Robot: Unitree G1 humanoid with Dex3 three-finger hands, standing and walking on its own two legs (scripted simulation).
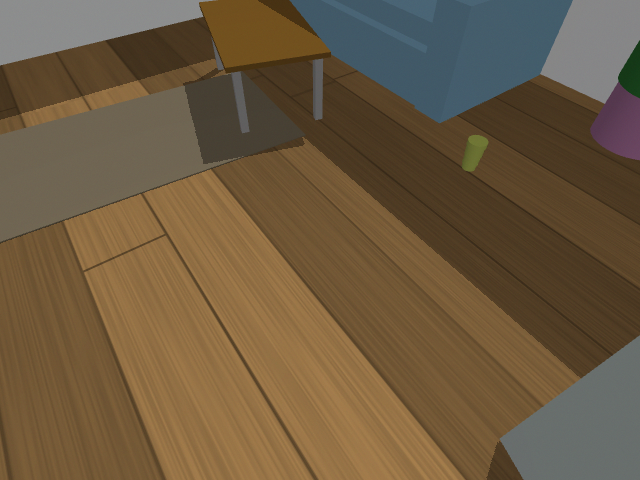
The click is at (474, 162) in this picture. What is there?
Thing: tapered cup
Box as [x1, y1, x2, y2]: [462, 135, 488, 171]
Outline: 479,135 471,135 468,138 464,152 465,154 462,160 462,168 465,170 470,171 474,169 482,155 483,150 487,145 487,140
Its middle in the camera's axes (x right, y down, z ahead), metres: +0.73 -0.40 +1.89
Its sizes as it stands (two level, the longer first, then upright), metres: 0.092 0.092 0.158
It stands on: the floor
